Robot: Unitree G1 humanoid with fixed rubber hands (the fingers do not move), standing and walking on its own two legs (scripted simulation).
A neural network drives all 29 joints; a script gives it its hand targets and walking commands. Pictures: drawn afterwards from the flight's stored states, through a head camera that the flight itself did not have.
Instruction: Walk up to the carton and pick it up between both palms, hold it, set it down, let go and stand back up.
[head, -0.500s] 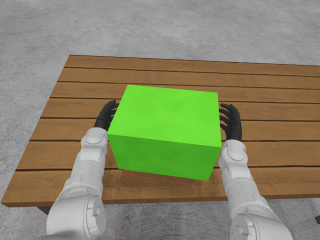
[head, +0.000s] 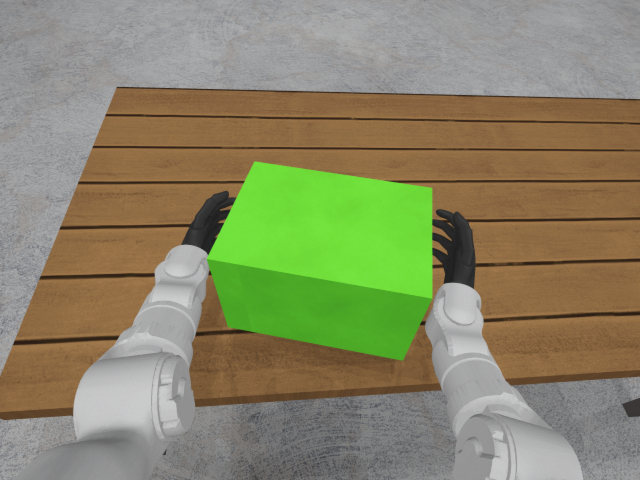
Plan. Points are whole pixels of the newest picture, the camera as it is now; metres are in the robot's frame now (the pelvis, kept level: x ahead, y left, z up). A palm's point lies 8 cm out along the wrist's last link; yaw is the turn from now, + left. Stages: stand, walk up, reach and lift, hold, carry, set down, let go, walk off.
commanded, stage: set down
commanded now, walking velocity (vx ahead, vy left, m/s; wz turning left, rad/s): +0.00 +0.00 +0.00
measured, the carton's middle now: (327, 259) +0.40 +0.00 +0.01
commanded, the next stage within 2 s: none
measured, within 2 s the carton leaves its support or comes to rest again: rests again in 1.18 s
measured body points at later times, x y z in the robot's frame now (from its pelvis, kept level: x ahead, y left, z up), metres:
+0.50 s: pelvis -0.02 +0.01 -0.01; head +0.07 +0.07 +0.42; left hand +0.43 +0.18 -0.01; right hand +0.36 -0.16 +0.01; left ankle +0.02 +0.10 -0.75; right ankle -0.05 -0.13 -0.75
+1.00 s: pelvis -0.03 +0.02 -0.02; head +0.07 +0.07 +0.42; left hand +0.44 +0.18 -0.01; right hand +0.36 -0.17 +0.00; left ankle +0.02 +0.10 -0.75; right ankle -0.05 -0.13 -0.75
